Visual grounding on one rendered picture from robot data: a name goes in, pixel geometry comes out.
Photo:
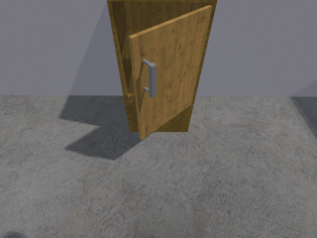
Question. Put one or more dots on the handle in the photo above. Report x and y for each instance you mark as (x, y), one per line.
(152, 72)

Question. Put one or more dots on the cupboard door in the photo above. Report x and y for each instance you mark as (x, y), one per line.
(176, 47)

